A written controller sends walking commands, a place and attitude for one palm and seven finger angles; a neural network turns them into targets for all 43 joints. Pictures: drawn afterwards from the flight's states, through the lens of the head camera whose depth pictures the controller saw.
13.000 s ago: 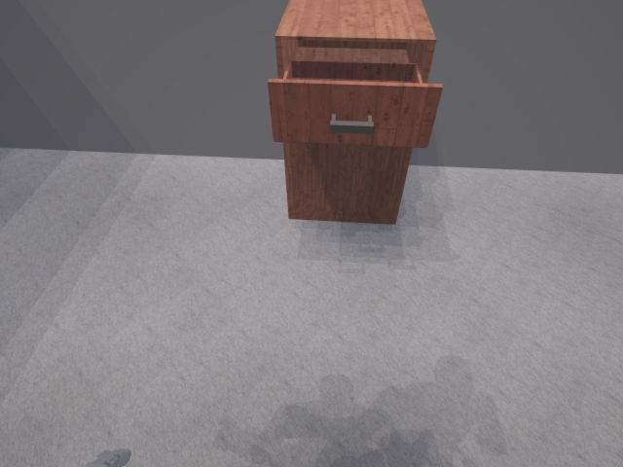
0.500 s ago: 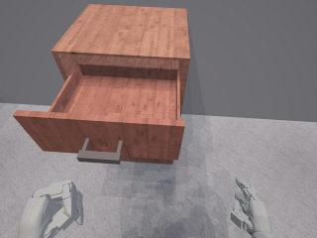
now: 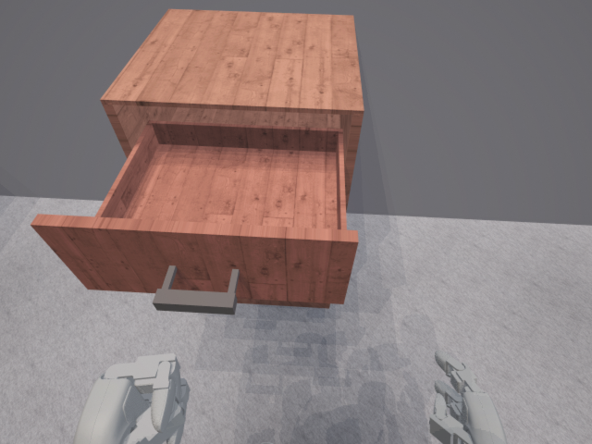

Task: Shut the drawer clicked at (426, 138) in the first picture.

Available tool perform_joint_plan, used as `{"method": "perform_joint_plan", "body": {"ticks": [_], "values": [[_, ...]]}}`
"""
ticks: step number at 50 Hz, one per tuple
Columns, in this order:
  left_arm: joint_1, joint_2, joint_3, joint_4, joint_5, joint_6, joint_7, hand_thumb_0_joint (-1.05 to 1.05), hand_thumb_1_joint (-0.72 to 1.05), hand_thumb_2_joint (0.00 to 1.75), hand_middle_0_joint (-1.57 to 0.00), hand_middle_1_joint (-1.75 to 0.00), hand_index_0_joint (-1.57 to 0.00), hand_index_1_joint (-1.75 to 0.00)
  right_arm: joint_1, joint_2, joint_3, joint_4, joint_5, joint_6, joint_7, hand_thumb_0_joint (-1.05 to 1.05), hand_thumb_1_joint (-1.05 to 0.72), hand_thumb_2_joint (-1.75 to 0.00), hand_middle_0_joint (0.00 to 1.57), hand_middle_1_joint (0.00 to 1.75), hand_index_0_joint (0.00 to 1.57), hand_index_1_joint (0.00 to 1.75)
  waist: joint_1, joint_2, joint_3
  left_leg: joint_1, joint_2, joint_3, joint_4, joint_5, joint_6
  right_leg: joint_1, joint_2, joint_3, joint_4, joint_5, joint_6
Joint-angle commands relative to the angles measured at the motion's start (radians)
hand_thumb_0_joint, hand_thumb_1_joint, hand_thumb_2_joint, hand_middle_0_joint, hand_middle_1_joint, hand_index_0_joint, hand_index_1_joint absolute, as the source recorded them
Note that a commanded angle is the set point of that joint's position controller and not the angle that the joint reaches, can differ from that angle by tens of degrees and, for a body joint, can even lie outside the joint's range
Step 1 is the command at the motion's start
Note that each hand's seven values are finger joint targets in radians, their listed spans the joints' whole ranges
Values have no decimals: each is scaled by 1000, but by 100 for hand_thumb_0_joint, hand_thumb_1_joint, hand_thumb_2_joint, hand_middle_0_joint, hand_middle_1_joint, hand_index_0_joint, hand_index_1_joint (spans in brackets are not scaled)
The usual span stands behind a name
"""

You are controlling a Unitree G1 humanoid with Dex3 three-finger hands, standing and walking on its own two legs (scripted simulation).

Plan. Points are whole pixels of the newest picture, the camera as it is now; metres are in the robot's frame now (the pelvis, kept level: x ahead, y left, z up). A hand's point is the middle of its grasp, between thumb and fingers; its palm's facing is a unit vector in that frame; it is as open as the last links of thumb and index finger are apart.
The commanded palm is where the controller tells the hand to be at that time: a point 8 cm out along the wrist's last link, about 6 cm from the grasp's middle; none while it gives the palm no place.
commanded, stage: raise the hand and make a fist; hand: left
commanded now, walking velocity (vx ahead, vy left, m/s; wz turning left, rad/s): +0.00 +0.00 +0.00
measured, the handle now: (199, 288) +0.33 +0.18 +0.00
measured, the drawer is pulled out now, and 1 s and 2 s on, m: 0.30 0.30 0.30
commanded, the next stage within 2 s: bring the fist close to the handle in 0.14 s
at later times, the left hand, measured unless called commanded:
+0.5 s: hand (191, 411) +0.15 +0.13 +0.07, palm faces +0.05 -1.00 -0.05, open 3.3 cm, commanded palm +0.12 +0.19 +0.07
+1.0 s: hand (207, 371) +0.21 +0.13 +0.02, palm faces +0.02 -1.00 -0.04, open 3.3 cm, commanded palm +0.18 +0.19 +0.02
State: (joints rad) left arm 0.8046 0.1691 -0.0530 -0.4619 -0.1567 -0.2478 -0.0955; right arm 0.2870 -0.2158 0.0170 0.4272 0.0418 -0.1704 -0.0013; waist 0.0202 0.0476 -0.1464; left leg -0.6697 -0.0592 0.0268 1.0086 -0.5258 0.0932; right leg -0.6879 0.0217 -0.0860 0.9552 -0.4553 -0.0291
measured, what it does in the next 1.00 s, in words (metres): stands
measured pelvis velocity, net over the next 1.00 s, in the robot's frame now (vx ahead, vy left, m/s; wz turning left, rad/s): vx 0.00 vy -0.04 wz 0.01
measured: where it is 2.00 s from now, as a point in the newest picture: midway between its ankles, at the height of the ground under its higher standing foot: outside the picture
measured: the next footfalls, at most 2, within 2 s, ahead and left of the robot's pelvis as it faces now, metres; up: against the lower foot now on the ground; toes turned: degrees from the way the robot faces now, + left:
none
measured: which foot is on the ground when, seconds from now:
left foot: down 0.00-1.00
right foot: down 0.00-1.00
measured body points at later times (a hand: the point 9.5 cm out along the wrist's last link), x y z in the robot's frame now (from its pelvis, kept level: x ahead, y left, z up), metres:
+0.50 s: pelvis +0.00 -0.04 -0.01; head +0.04 -0.04 +0.44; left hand +0.15 +0.18 +0.08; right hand +0.20 -0.26 -0.07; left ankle -0.01 +0.05 -0.68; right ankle +0.01 -0.11 -0.68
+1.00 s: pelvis +0.00 -0.04 -0.02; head +0.07 -0.04 +0.42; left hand +0.20 +0.18 +0.03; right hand +0.18 -0.29 -0.11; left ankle -0.01 +0.05 -0.68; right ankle +0.01 -0.11 -0.68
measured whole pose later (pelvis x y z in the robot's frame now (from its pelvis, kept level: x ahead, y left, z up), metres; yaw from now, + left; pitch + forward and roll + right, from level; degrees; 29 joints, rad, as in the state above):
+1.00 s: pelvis +0.00 -0.04 -0.02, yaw +0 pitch +17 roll -1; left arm 0.47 0.19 0.11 -0.04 -0.25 -0.45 -0.20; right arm 0.23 -0.24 -0.01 0.54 0.03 -0.18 -0.03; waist -0.02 0.03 -0.16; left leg -0.87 -0.03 0.00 1.12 -0.56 0.04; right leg -0.89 0.05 -0.12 1.08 -0.50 -0.09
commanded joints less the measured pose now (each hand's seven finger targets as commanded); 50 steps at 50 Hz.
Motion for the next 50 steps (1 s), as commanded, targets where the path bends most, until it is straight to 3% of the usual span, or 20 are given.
{"method": "perform_joint_plan", "body": {"ticks": [1, 6, 8, 10, 12, 15, 16, 17, 22, 25, 26, 29, 32, 34, 39, 42, 45, 50], "values": [[39, 56, 69, -292, -28, -127, 27, 0, 90, 90, -140, -160, -140, -160, -83, -108, -52, -180, 1, -75, -6, 0, -90, -90, 20, 30, 20, 30, 4, 17, -127, 103, 81, -137, -190, 425, -123, 75, 7, -7, -85, 158, -9], [82, 41, 72, -175, -39, -125, -4, 0, 90, 90, -140, -160, -140, -160, -95, -117, -60, -164, 8, -73, -6, 0, -90, -90, 20, 30, 20, 30, -12, -50, -81, 43, 69, -115, -175, 378, -107, 95, 3, -2, -106, 187, -4], [102, 50, 79, -170, -43, -114, -23, 0, 90, 90, -140, -160, -140, -160, -102, -116, -61, -168, 10, -71, -9, 0, -90, -90, 20, 30, 20, 30, -7, -54, -88, 30, 62, -105, -174, 358, -98, 121, -2, 8, -118, 200, -4], [109, 94, 128, -167, -45, -106, -31, 0, 90, 90, -140, -160, -140, -160, -115, -115, -65, -163, 12, -66, -16, 0, -90, -90, 20, 30, 20, 30, 1, -55, -109, 21, 56, -93, -169, 351, -87, 156, -5, 24, -128, 227, -5], [86, 96, 128, -214, -51, -117, -34, 0, 90, 90, -140, -160, -140, -160, -113, -108, -59, -170, 13, -67, -19, 0, -90, -90, 20, 30, 20, 30, 2, -21, -120, 33, 53, -87, -170, 349, -82, 162, -8, 28, -129, 228, -6], [31, 99, 159, -150, -70, -145, -33, 0, 90, 90, -140, -160, -140, -160, -109, -107, -60, -148, 9, -69, -25, 0, -90, -90, 20, 30, 20, 30, -16, -56, -73, -3, 50, -87, -151, 310, -74, 134, -4, 40, -142, 211, -3], [25, 85, 153, -136, -76, -161, -35, 0, 90, 90, -140, -160, -140, -160, -112, -108, -58, -144, 6, -72, -25, 0, -90, -90, 20, 30, 20, 30, -16, -34, -60, -10, 47, -83, -145, 289, -72, 119, -4, 44, -142, 192, -3], [-8, 72, 133, -114, -79, -174, -40, 0, 90, 90, -140, -160, -140, -160, -107, -111, -54, -141, 3, -76, -24, 0, -90, -90, 20, 30, 20, 30, -33, -47, -39, -20, 46, -88, -139, 266, -71, 92, -4, 41, -142, 170, -1], [-83, 101, 154, -29, -82, -217, -72, 0, 90, 90, -140, -160, -140, -160, -106, -125, -54, -125, 0, -84, -26, 0, -90, -90, 20, 30, 20, 30, -42, -50, -74, -83, 38, -77, -89, 200, -62, 84, -21, 100, -155, 86, 2], [-124, 143, 199, -3, -83, -220, -85, 0, 90, 90, -140, -160, -140, -160, -111, -128, -57, -118, 2, -79, -30, 0, -90, -90, 20, 30, 20, 30, -33, -43, -121, -100, 39, -73, -72, 204, -59, 111, -27, 127, -153, 81, 2], [-118, 124, 183, 1, -85, -215, -90, 0, 90, 90, -140, -160, -140, -160, -109, -125, -54, -123, 2, -78, -29, 0, -90, -90, 20, 30, 20, 30, -29, -18, -134, -98, 37, -68, -73, 212, -59, 122, -30, 128, -149, 96, 2], [-185, 131, 200, 26, -101, -205, -84, 0, 90, 90, -140, -160, -140, -160, -110, -125, -51, -115, 3, -76, -33, 0, -90, -90, 20, 30, 20, 30, -37, -31, -137, -117, 36, -66, -62, 202, -59, 131, -37, 146, -159, 98, 13], [-204, 140, 240, 101, -107, -200, -74, 0, 90, 90, -140, -160, -140, -160, -115, -123, -54, -99, 0, -65, -38, 0, -90, -90, 20, 30, 20, 30, -36, -94, -127, -168, 39, -67, -46, 193, -61, 148, -47, 170, -163, 120, 25], [-217, 137, 245, 135, -108, -202, -77, 0, 90, 90, -140, -160, -140, -160, -120, -123, -52, -93, -1, -63, -37, 0, -90, -90, 20, 30, 20, 30, -33, -88, -128, -191, 37, -64, -37, 187, -64, 158, -58, 190, -162, 133, 32], [-280, 145, 245, 171, -108, -225, -94, 0, 90, 90, -140, -160, -140, -160, -113, -131, -53, -78, -2, -66, -35, 0, -90, -90, 20, 30, 20, 30, -39, -37, -167, -188, 40, -62, -26, 213, -62, 148, -58, 181, -132, 171, 29], [-295, 135, 241, 199, -116, -247, -102, 0, 90, 90, -140, -160, -140, -160, -105, -134, -59, -65, -4, -73, -35, 0, -90, -90, 20, 30, 20, 30, -45, -74, -203, -194, 43, -67, -11, 234, -61, 150, -54, 173, -101, 233, 32], [-313, 143, 250, 214, -115, -270, -102, 0, 90, 90, -140, -160, -140, -160, -107, -138, -63, -49, -10, -75, -33, 0, -90, -90, 20, 30, 20, 30, -42, -57, -236, -205, 44, -69, 7, 264, -62, 150, -50, 164, -63, 295, 27], [-336, 117, 213, 246, -97, -279, -88, 0, 90, 90, -140, -160, -140, -160, -115, -143, -67, -50, -15, -65, -26, 0, -90, -90, 20, 30, 20, 30, -45, -34, -220, -198, 47, -71, 14, 280, -58, 58, -29, 113, -14, 251, 8]]}}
